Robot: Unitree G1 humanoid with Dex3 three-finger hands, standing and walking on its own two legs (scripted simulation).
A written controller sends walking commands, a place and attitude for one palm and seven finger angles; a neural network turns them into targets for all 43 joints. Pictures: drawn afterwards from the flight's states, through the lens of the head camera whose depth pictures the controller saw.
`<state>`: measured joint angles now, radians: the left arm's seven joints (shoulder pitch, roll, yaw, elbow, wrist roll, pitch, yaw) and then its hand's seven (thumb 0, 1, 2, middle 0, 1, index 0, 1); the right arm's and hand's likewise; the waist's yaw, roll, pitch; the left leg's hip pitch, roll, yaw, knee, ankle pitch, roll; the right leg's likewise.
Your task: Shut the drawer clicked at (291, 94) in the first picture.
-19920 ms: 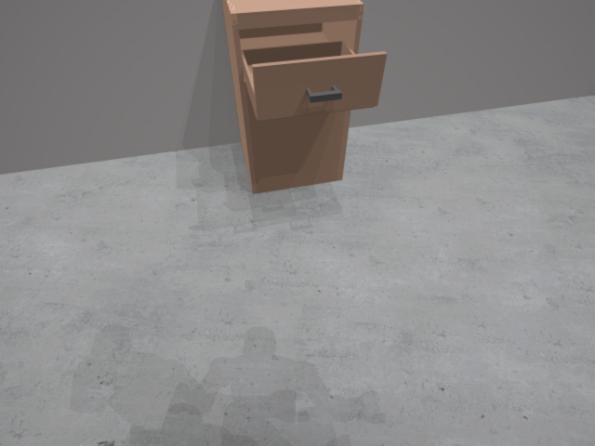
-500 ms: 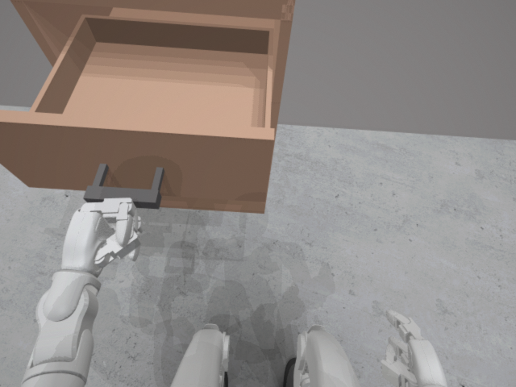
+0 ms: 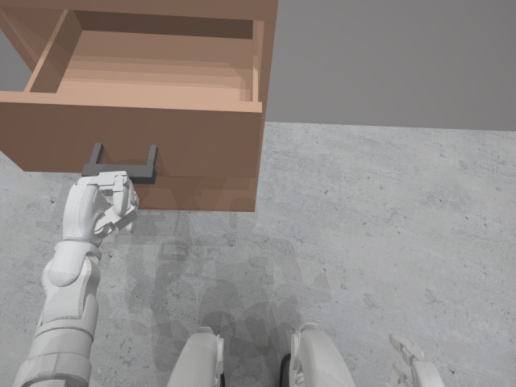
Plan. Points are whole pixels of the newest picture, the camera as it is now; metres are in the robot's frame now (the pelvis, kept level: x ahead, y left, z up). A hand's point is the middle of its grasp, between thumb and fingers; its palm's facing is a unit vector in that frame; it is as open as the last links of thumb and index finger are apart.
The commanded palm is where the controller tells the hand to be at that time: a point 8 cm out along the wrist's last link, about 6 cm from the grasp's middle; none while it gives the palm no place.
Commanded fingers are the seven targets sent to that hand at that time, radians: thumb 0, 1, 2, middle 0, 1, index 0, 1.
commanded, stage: push the drawer shut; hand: left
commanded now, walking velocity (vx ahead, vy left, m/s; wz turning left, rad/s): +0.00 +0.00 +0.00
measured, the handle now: (123, 162) +0.44 +0.23 +0.03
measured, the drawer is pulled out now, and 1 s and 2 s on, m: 0.20 0.08 0.00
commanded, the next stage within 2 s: pull the fist back off the drawer in 1.98 s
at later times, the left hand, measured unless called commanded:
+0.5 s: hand (141, 171) +0.43 +0.20 +0.02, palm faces +0.00 -1.00 -0.06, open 3.3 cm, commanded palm +0.42 +0.24 +0.03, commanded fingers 0.00 0.90 0.90 -1.40 -1.60 -1.40 -1.60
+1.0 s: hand (146, 141) +0.49 +0.20 +0.02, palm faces +0.00 -1.00 -0.05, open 3.3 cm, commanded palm +0.48 +0.23 +0.03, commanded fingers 0.00 0.90 0.90 -1.40 -1.60 -1.40 -1.60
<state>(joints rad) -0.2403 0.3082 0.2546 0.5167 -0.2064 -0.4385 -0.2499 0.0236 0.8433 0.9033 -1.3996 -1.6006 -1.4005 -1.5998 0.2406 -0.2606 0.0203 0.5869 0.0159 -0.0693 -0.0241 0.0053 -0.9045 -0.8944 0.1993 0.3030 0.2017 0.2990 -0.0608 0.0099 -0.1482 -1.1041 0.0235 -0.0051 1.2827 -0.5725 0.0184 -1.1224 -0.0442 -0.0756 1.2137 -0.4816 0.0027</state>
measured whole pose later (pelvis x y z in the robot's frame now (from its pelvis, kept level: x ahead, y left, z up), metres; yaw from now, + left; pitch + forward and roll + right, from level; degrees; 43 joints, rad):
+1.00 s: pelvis -0.01 +0.00 -0.01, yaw -1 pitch +27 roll -3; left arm -0.81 0.51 0.41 1.08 -0.10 -0.47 -0.29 0.05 0.83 0.91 -1.40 -1.60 -1.40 -1.60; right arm 0.29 -0.28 0.05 0.63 -0.02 0.02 0.00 0.00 -0.91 -0.89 0.20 0.30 0.20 0.30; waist -0.16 0.02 -0.12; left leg -1.24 0.04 -0.02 1.33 -0.57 0.01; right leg -1.25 -0.03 -0.09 1.25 -0.46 -0.01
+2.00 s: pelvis -0.03 +0.01 -0.04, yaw -2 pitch +34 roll -8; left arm -1.29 0.79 0.38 1.32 0.05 -0.31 -0.24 0.04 0.60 0.90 -1.40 -1.60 -1.40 -1.60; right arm 0.36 -0.26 0.12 0.64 -0.06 0.03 0.02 0.00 -0.90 -0.89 0.20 0.30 0.20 0.30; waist -0.30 0.03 -0.10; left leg -1.49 0.04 -0.08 1.44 -0.55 0.02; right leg -1.44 -0.03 -0.14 1.29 -0.43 0.00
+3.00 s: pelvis +0.01 +0.01 -0.01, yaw -3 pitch +30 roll -6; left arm -0.85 0.57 0.47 0.94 -0.07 -0.36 -0.26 0.02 0.90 0.90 -1.40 -1.60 -1.40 -1.60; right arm 0.33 -0.26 0.05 0.58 -0.02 0.09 0.05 0.00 -0.91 -0.89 0.20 0.30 0.20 0.30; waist -0.20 0.04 -0.12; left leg -1.25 0.06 -0.02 1.31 -0.59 0.03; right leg -1.25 0.00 -0.08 1.18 -0.45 0.02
